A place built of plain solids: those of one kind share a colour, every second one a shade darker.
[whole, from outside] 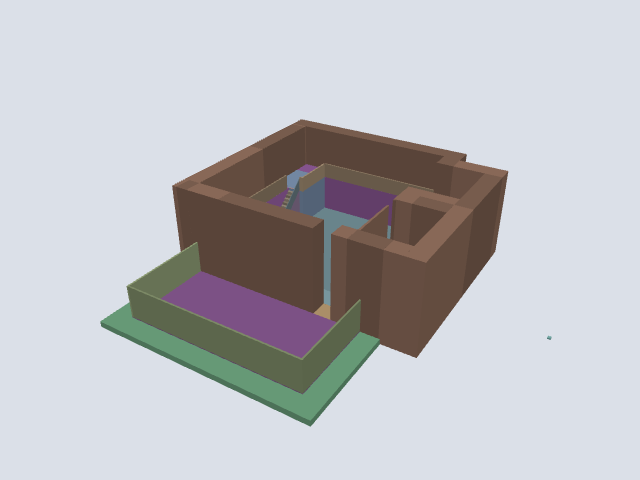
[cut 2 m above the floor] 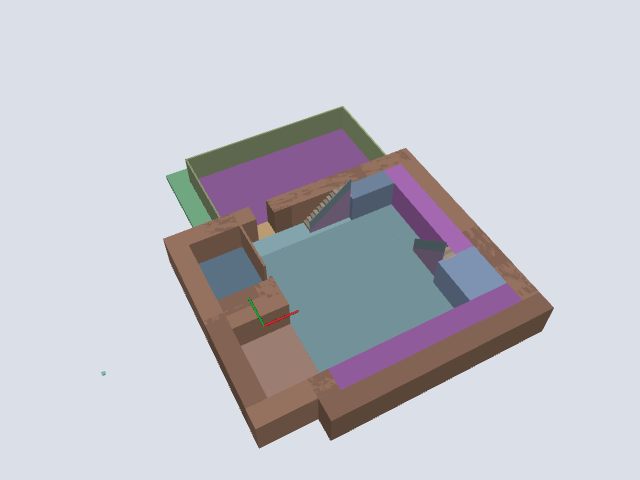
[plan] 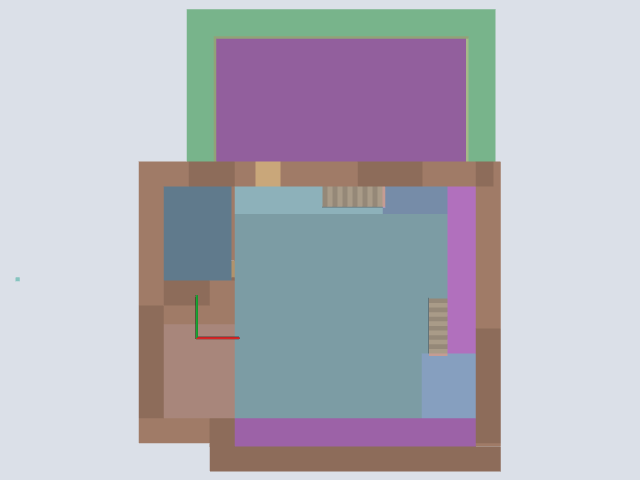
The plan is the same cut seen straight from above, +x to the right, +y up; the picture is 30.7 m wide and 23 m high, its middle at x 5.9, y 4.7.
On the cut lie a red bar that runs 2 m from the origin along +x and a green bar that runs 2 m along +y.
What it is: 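A prison house block; a day room with a gallery of cells round it a storey up, a servery, an office and a passage along the front, a yard behind a wall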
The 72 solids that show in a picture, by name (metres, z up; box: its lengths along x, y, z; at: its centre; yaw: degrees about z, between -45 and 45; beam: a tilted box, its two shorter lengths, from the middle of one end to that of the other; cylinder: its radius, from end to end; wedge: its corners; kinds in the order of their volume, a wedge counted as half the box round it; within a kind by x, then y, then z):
{
 "wall_brick_1": {"box": [1.2, 5.7, 6.25], "at": [-2.19, -0.99, 2.73]},
 "wall_brick_2": {"box": [1.2, 6.9, 6.25], "at": [-2.19, 5.01, 2.73]},
 "wall_brick_3": {"box": [4.6, 1.2, 6.25], "at": [-0.49, -4.44, 2.73]},
 "wall_brick_4": {"box": [3.25, 1.2, 6.25], "at": [0.04, 7.86, 2.73]},
 "wall_brick_5": {"box": [3.4, 1.2, 6.25], "at": [0.11, 1.26, 2.73]},
 "wall_brick_6": {"box": [3.4, 1.2, 6.25], "at": [0.11, 2.16, 2.73]},
 "wall_brick_7": {"box": [2.05, 1.2, 6.25], "at": [0.64, 7.86, 2.73]},
 "wall_brick_8": {"box": [1.2, 1.35, 6.25], "at": [1.21, -4.51, 2.73]},
 "wall_brick_9": {"box": [1.2, 2.1, 6.25], "at": [1.21, 1.71, 2.73]},
 "wall_brick_10": {"box": [0.15, 0.15, 6.25], "at": [1.74, 2.84, 2.73]},
 "wall_brick_11": {"box": [0.15, 4.75, 6.25], "at": [1.74, 6.09, 2.73]},
 "wall_brick_12": {"box": [0.15, 1.2, 6.25], "at": [1.74, 7.86, 2.73]},
 "wall_brick_13": {"box": [1.0, 1.2, 6.25], "at": [2.31, 7.86, 2.73]},
 "wall_brick_14": {"box": [1.2, 1.2, 6.25], "at": [4.61, 7.86, 2.73]},
 "wall_brick_15": {"box": [6.1, 1.2, 6.25], "at": [7.06, 7.86, 2.73]},
 "wall_brick_16": {"box": [13.95, 1.2, 6.25], "at": [7.59, -5.79, 2.73]},
 "wall_brick_17": {"box": [9.35, 1.2, 6.25], "at": [8.69, 7.86, 2.73]},
 "wall_brick_18": {"box": [5.5, 1.2, 6.25], "at": [10.46, 7.86, 2.73]},
 "wall_brick_19": {"box": [2.55, 1.2, 6.25], "at": [12.09, 7.86, 2.73]},
 "wall_brick_20": {"box": [0.85, 1.2, 6.25], "at": [13.79, 7.86, 2.73]},
 "wall_brick_21": {"box": [1.2, 2.55, 6.25], "at": [13.96, -3.91, 2.73]},
 "wall_brick_22": {"box": [1.2, 5.5, 6.25], "at": [13.96, -2.29, 2.73]},
 "wall_brick_23": {"box": [1.2, 10.4, 6.25], "at": [13.96, 3.26, 2.73]},
 "floor_gallery_metal_1": {"box": [11.55, 1.35, 3.05], "at": [7.59, -4.51, 1.12]},
 "floor_gallery_metal_2": {"box": [1.35, 8.0, 3.05], "at": [12.69, 3.26, 1.12]},
 "yard_concrete_1": {"box": [14.8, 8.6, 0.4], "at": [6.91, 11.46, -0.25]},
 "floor_dayroom_concrete_1": {"box": [7.1, 1.31, 0.4], "at": [5.36, 6.6, -0.2]},
 "floor_dayroom_concrete_2": {"box": [8.96, 9.79, 0.4], "at": [6.29, 1.05, -0.2]},
 "floor_dayroom_concrete_3": {"box": [1.24, 6.69, 0.4], "at": [11.39, 2.6, -0.2]},
 "floor_landing_metal_1": {"box": [3.1, 1.31, 3.05], "at": [10.46, 6.6, 1.12]},
 "floor_landing_metal_2": {"box": [2.59, 3.1, 3.05], "at": [12.07, -2.29, 1.12]},
 "yard_yard_concrete_1": {"box": [12.2, 6.0, 0.4], "at": [6.91, 11.46, -0.2]},
 "fence_metal_1": {"box": [0.12, 6.0, 2.6], "at": [0.87, 11.46, 0.9]},
 "fence_metal_2": {"box": [12.2, 0.12, 2.6], "at": [6.91, 14.4, 0.9]},
 "fence_metal_3": {"box": [0.12, 6.0, 2.6], "at": [12.95, 11.46, 0.9]},
 "step_1": {"box": [0.26, 0.97, 0.25], "at": [6.15, 6.78, 0.08]},
 "step_2": {"box": [0.26, 0.97, 0.46], "at": [6.39, 6.78, 0.18]},
 "step_3": {"box": [0.26, 0.97, 0.66], "at": [6.63, 6.78, 0.28]},
 "step_4": {"box": [0.26, 0.97, 0.87], "at": [6.87, 6.78, 0.38]},
 "step_5": {"box": [0.26, 0.97, 1.07], "at": [7.11, 6.78, 0.48]},
 "step_6": {"box": [0.26, 0.97, 1.27], "at": [7.35, 6.78, 0.59]},
 "step_7": {"box": [0.26, 0.97, 1.48], "at": [7.59, 6.78, 0.69]},
 "step_8": {"box": [0.26, 0.97, 1.68], "at": [7.83, 6.78, 0.79]},
 "step_9": {"box": [0.26, 0.97, 1.88], "at": [8.07, 6.78, 0.89]},
 "step_10": {"box": [0.26, 0.97, 2.09], "at": [8.3, 6.78, 0.99]},
 "step_11": {"box": [0.26, 0.97, 2.29], "at": [8.54, 6.78, 1.1]},
 "step_12": {"box": [0.26, 0.97, 2.5], "at": [8.78, 6.78, 1.2]},
 "step_13": {"box": [0.89, 0.22, 2.5], "at": [11.57, -0.63, 1.2]},
 "step_14": {"box": [0.89, 0.22, 2.29], "at": [11.57, -0.41, 1.1]},
 "step_15": {"box": [0.89, 0.22, 2.09], "at": [11.57, -0.19, 0.99]},
 "step_16": {"box": [0.89, 0.22, 1.88], "at": [11.57, 0.03, 0.89]},
 "step_17": {"box": [0.89, 0.22, 1.68], "at": [11.57, 0.25, 0.79]},
 "step_18": {"box": [0.89, 0.22, 1.48], "at": [11.57, 0.47, 0.69]},
 "step_19": {"box": [0.89, 0.22, 1.27], "at": [11.57, 0.69, 0.59]},
 "step_20": {"box": [0.89, 0.22, 1.07], "at": [11.57, 0.91, 0.48]},
 "step_21": {"box": [0.89, 0.22, 0.87], "at": [11.57, 1.13, 0.38]},
 "step_22": {"box": [0.89, 0.22, 0.66], "at": [11.57, 1.35, 0.28]},
 "step_23": {"box": [0.89, 0.22, 0.46], "at": [11.57, 1.57, 0.18]},
 "step_24": {"box": [0.89, 0.22, 0.25], "at": [11.57, 1.79, 0.08]},
 "floor_servery_lino_1": {"box": [3.4, 4.5, 0.4], "at": [0.11, -1.59, -0.2]},
 "floor_lino_1": {"box": [3.25, 4.5, 0.4], "at": [0.04, 5.01, -0.2]},
 "rail_metal_1": {"box": [8.96, 0.12, 1.12], "at": [6.29, -3.9, 3.19]},
 "rail_metal_2": {"box": [0.12, 3.1, 1.12], "at": [10.83, -2.29, 3.19]},
 "rail_metal_3": {"box": [0.3, 0.12, 1.12], "at": [10.92, -0.8, 3.19]},
 "rail_metal_4": {"box": [0.12, 6.47, 1.12], "at": [12.07, 2.71, 3.19]},
 "floor_sill_concrete_1": {"box": [0.15, 0.8, 0.4], "at": [1.74, 3.31, -0.2]},
 "floor_sill_concrete_2": {"box": [1.2, 1.2, 0.4], "at": [3.41, 7.86, -0.2]},
 "rail_1": {"wedge": [[5.99, 6.25, 0.26], [5.99, 6.25, 1.07], [5.99, 6.3, 0.26], [5.99, 6.3, 1.07], [8.91, 6.25, 2.75], [8.91, 6.25, 3.56], [8.91, 6.3, 2.75], [8.91, 6.3, 3.56]]},
 "rail_2": {"wedge": [[11.07, -0.74, 2.7], [11.07, -0.74, 3.58], [11.07, 1.93, 0.22], [11.07, 1.93, 1.11], [11.12, -0.74, 2.7], [11.12, -0.74, 3.58], [11.12, 1.93, 0.22], [11.12, 1.93, 1.11]]},
 "wall_1": {"wedge": [[5.99, 6.25, -0.05], [5.99, 6.25, 0.26], [5.99, 6.3, -0.05], [5.99, 6.3, 0.26], [8.91, 6.25, -0.05], [8.91, 6.25, 2.75], [8.91, 6.3, -0.05], [8.91, 6.3, 2.75]]},
 "wall_2": {"wedge": [[11.07, -0.74, -0.05], [11.07, -0.74, 2.7], [11.07, 1.93, -0.05], [11.07, 1.93, 0.23], [11.12, -0.74, -0.05], [11.12, -0.74, 2.7], [11.12, 1.93, -0.05], [11.12, 1.93, 0.23]]},
 "floor_hda_1": {"box": [0.14, 0.97, 2.7], "at": [8.96, 6.78, 1.3]}
}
